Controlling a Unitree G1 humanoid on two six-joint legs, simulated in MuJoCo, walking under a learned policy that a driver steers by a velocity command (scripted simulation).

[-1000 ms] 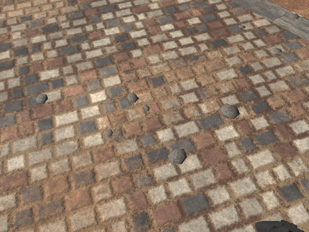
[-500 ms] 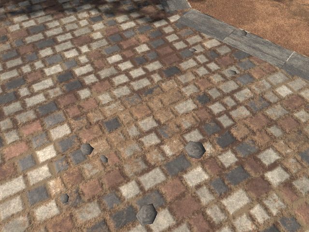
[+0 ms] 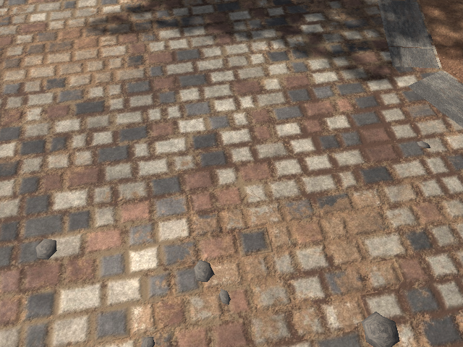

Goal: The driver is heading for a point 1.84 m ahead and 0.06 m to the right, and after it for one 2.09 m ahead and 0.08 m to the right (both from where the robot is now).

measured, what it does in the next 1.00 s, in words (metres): walks ahead: left foot, then right foot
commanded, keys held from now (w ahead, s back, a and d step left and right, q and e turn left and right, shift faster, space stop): w+q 0.10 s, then w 0.22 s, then w+e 0.64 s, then w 0.04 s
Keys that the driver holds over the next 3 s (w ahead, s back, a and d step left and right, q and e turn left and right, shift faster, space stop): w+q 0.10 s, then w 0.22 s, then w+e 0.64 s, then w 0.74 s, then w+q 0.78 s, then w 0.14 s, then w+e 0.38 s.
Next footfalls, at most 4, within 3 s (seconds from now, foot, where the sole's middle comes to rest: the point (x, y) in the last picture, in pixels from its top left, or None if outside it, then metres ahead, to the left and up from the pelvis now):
0.12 left None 0.21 0.09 -0.78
0.68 right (264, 323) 0.54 -0.03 -0.78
1.24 left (230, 223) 0.87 0.08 -0.78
1.76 right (303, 175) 1.09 -0.18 -0.77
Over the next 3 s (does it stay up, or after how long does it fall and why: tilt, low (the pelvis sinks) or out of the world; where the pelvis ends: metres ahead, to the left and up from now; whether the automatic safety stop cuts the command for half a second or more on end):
stays up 1.62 -0.08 -0.01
